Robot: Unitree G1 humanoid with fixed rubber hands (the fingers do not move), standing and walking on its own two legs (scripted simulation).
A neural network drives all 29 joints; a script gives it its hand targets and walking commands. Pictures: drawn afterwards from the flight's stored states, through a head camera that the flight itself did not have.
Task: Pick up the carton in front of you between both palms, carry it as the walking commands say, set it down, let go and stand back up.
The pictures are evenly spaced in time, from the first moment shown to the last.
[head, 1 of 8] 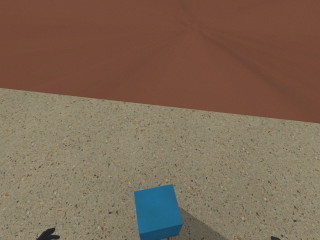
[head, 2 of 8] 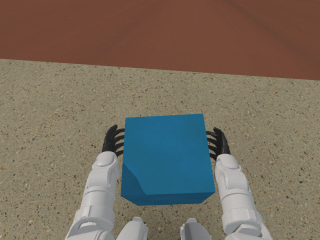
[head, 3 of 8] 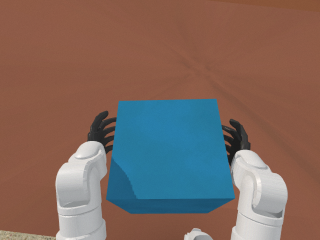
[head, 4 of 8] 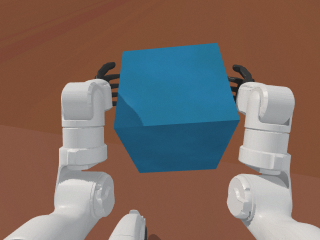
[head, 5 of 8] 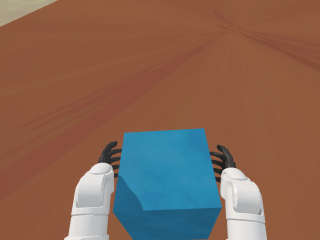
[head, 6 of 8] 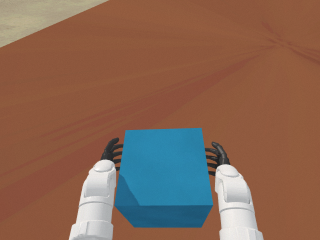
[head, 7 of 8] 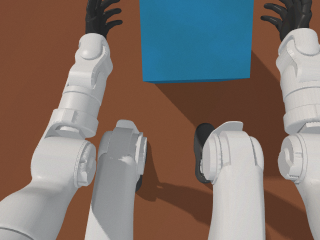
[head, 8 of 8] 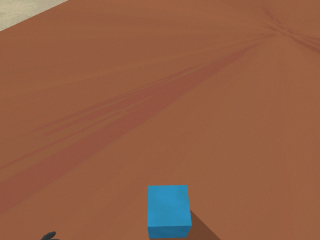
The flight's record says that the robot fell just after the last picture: no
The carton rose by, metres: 0.95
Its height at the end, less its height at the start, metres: +0.23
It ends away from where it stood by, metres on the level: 6.11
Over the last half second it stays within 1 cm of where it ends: yes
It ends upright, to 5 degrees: yes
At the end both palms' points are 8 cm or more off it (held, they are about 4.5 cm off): yes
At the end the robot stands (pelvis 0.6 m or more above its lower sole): yes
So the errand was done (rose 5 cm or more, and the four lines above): yes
